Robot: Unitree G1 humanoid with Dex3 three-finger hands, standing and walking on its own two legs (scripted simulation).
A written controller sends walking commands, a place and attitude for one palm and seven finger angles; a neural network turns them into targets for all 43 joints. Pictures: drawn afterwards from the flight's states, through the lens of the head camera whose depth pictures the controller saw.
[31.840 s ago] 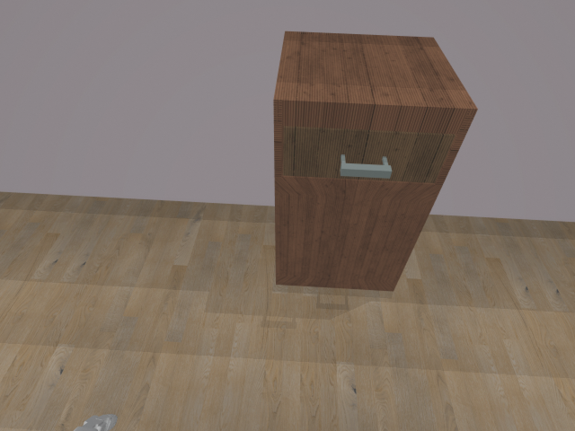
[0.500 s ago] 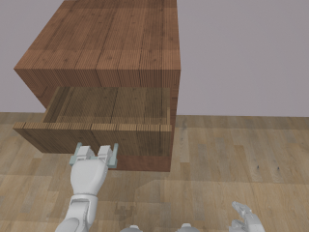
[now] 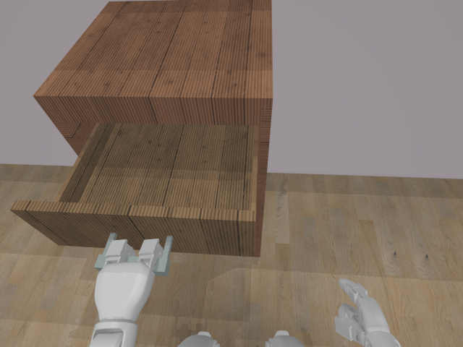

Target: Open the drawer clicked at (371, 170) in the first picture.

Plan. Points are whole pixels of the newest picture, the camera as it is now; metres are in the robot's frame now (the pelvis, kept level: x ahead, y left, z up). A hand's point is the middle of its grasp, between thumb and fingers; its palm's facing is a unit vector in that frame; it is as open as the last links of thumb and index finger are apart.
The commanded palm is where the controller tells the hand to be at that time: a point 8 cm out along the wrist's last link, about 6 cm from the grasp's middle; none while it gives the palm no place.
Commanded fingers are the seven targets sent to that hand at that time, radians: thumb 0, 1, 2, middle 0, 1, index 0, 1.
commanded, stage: pull the drawer open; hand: left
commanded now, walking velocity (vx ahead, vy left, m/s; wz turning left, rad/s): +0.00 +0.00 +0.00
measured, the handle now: (136, 252) +0.28 +0.21 -0.02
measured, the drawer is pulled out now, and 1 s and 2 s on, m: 0.22 0.30 0.30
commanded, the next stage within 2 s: open the thumb to release the handle in 0.94 s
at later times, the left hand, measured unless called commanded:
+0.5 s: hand (130, 325) +0.17 +0.19 -0.04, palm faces -0.04 -0.11 -0.99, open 6.1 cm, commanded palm +0.12 +0.20 +0.01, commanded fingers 0.00 0.90 0.90 -0.40 -1.35 -0.40 -1.35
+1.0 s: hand (124, 345) +0.14 +0.19 -0.04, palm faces -0.09 -0.13 -0.99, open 6.3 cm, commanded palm +0.08 +0.20 +0.01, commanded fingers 0.00 0.90 0.90 -0.40 -1.35 -0.40 -1.35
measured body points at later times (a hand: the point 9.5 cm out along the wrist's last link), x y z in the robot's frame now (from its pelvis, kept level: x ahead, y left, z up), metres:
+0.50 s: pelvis +0.00 -0.01 -0.02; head +0.06 -0.04 +0.43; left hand +0.16 +0.19 +0.01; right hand +0.21 -0.22 -0.12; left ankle +0.00 +0.12 -0.66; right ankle +0.02 -0.09 -0.66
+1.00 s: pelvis +0.00 -0.01 -0.03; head +0.07 -0.05 +0.41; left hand +0.14 +0.19 +0.02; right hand +0.22 -0.21 -0.14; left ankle +0.00 +0.12 -0.66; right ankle +0.02 -0.09 -0.66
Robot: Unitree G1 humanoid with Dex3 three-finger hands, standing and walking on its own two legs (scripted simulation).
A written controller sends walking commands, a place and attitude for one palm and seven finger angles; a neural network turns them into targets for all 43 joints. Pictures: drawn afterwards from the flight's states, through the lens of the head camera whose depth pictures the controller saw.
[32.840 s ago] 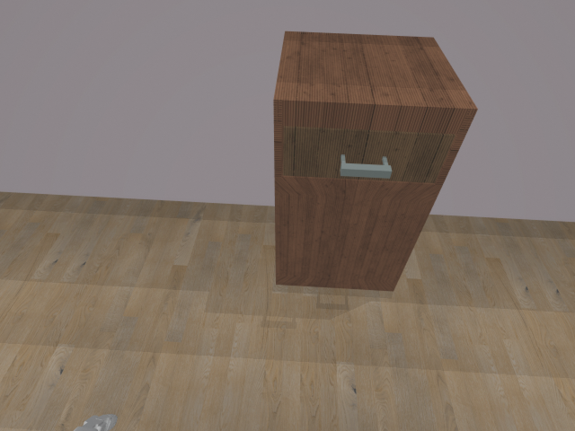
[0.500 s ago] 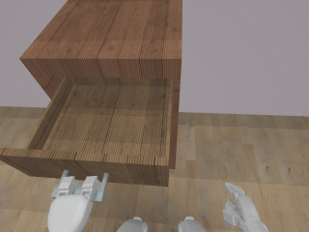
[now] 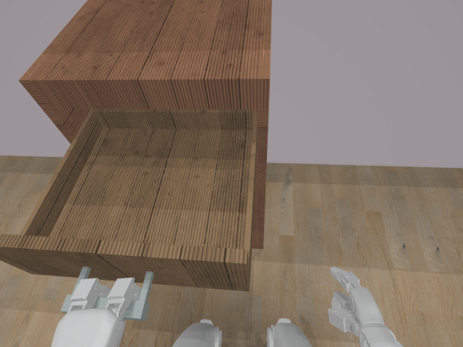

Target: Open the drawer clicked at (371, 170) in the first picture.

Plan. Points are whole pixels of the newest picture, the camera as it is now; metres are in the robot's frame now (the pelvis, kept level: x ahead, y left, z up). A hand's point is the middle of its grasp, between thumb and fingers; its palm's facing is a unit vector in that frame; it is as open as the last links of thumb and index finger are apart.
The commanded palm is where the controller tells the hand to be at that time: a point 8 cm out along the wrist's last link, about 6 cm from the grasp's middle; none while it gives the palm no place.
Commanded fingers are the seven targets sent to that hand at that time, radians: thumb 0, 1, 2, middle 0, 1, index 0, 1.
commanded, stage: open the thumb to release the handle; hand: left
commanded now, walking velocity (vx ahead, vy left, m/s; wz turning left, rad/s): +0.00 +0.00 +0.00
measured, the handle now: (111, 291) +0.20 +0.22 +0.01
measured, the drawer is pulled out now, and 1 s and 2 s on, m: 0.30 0.30 0.30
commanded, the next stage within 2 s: lift the hand off the handle in 0.54 s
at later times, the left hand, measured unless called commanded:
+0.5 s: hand (103, 336) +0.14 +0.22 -0.01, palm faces -0.06 -0.12 -0.99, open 11.4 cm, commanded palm +0.11 +0.21 +0.04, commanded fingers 0.00 -0.50 0.30 -0.30 -1.20 -0.30 -1.20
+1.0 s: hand (105, 327) +0.16 +0.22 -0.01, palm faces -0.01 -0.11 -0.99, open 13.8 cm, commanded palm +0.13 +0.21 +0.04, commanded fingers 0.00 -0.50 0.30 -0.30 -1.20 -0.30 -1.20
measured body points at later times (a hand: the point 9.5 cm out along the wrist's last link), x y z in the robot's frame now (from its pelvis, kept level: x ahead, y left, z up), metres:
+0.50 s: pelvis +0.00 +0.00 +0.00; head +0.07 -0.03 +0.44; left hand +0.14 +0.22 +0.05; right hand +0.22 -0.20 -0.11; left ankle +0.00 +0.13 -0.63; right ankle +0.02 -0.08 -0.63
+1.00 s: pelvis -0.01 +0.01 +0.00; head +0.05 -0.02 +0.45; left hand +0.15 +0.22 +0.04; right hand +0.20 -0.20 -0.11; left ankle +0.00 +0.13 -0.63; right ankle +0.02 -0.08 -0.63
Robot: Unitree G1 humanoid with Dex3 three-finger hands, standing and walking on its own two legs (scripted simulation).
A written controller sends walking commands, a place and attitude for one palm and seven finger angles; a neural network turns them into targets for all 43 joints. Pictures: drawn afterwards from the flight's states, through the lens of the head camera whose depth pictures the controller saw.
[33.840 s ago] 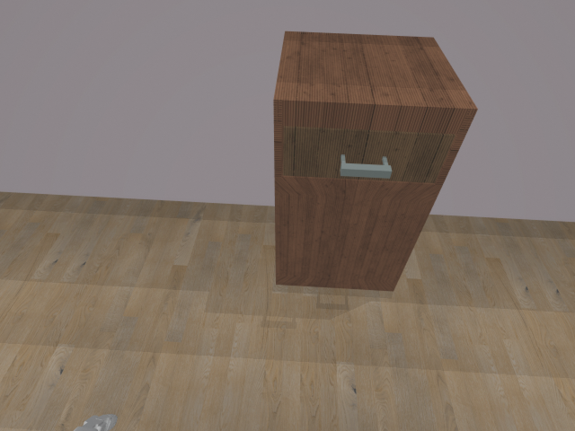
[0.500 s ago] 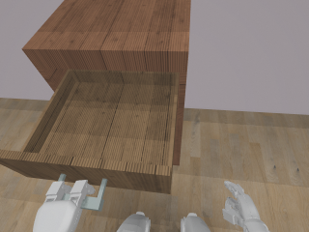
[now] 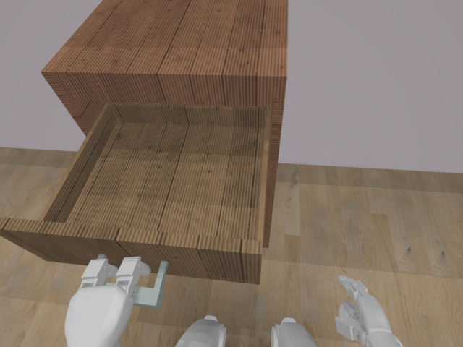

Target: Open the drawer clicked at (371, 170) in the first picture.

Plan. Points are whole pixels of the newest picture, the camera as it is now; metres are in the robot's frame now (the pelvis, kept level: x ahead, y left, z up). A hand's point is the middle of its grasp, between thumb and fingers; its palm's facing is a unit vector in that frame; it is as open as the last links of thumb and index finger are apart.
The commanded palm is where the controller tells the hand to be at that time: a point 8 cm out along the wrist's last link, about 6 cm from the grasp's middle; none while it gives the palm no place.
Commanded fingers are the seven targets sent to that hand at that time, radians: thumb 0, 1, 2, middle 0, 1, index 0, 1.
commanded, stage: lift the hand off the handle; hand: left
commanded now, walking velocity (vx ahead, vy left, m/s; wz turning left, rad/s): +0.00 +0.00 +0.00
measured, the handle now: (126, 279) +0.22 +0.20 +0.00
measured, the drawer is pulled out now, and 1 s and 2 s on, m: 0.30 0.30 0.30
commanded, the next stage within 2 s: none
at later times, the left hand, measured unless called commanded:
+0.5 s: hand (119, 306) +0.18 +0.19 +0.02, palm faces +0.00 -0.14 -0.99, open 13.7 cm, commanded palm +0.16 +0.19 +0.08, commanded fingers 0.00 -0.50 0.30 -0.30 -1.20 -0.30 -1.20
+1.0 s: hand (99, 300) +0.18 +0.21 +0.06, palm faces -0.01 -0.13 -0.99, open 13.7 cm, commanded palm +0.15 +0.20 +0.12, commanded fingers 0.00 -0.50 0.30 -0.30 -1.20 -0.30 -1.20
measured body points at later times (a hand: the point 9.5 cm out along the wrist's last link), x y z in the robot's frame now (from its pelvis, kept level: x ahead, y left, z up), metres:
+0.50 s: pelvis +0.01 +0.00 +0.03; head +0.06 -0.03 +0.47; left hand +0.17 +0.20 +0.08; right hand +0.22 -0.22 -0.07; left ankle +0.02 +0.12 -0.63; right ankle +0.03 -0.09 -0.63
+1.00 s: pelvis +0.02 +0.00 +0.05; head +0.06 -0.03 +0.49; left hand +0.17 +0.21 +0.11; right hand +0.23 -0.22 -0.05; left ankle +0.02 +0.12 -0.63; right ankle +0.03 -0.09 -0.63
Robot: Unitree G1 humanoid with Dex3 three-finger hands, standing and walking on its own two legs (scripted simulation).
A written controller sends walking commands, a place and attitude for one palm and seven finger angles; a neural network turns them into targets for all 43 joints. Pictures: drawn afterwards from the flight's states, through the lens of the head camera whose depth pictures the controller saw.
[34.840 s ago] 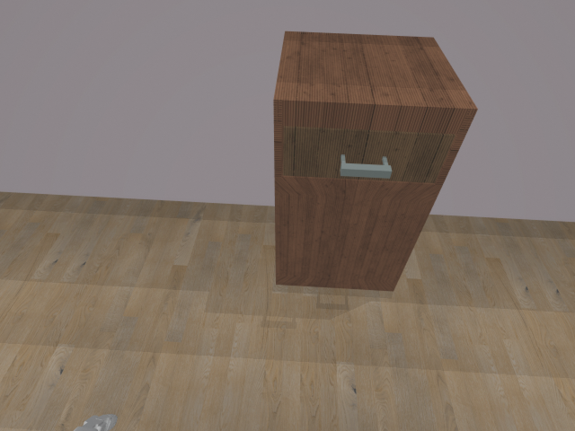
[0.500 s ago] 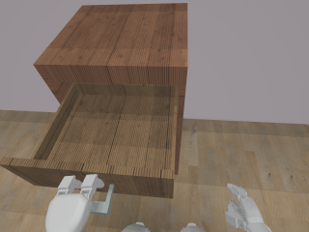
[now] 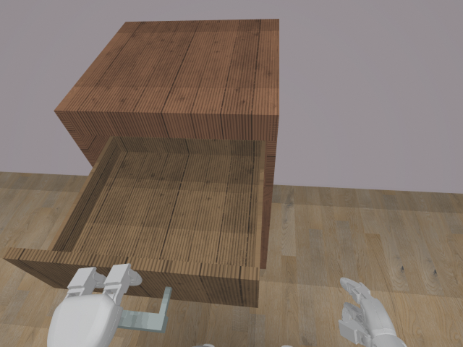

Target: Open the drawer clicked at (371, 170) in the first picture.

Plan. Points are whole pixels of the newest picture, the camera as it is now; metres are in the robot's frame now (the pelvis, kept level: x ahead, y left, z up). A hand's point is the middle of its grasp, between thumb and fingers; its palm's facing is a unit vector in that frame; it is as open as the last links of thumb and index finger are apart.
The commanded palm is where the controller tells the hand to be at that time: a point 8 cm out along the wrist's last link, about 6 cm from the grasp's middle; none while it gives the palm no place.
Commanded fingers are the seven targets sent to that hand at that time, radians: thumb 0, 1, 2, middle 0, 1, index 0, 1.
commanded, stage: lift the hand off the handle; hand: left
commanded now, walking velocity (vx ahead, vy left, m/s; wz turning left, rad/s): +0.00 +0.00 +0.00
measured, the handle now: (133, 305) +0.19 +0.21 -0.04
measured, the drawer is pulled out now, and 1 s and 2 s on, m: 0.30 0.30 0.30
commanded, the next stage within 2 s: draw the hand back to the body in 1.24 s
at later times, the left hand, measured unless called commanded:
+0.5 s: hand (108, 308) +0.17 +0.20 +0.06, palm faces +0.09 -0.16 -0.98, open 13.7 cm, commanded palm +0.13 +0.19 +0.11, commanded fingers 0.00 -0.50 0.30 -0.30 -1.20 -0.30 -1.20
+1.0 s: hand (98, 301) +0.17 +0.20 +0.09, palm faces +0.07 -0.17 -0.98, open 13.8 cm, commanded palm +0.13 +0.19 +0.15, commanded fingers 0.00 -0.50 0.30 -0.30 -1.20 -0.30 -1.20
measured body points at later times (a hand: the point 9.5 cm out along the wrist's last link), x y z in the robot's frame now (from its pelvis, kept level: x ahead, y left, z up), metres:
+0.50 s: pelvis +0.00 +0.01 +0.01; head +0.02 -0.03 +0.46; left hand +0.15 +0.20 +0.11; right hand +0.21 -0.20 -0.08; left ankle -0.01 +0.11 -0.68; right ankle +0.01 -0.09 -0.68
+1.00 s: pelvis +0.01 +0.01 +0.03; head +0.02 -0.04 +0.48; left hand +0.16 +0.20 +0.14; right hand +0.22 -0.20 -0.06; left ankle -0.01 +0.11 -0.68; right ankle +0.01 -0.09 -0.68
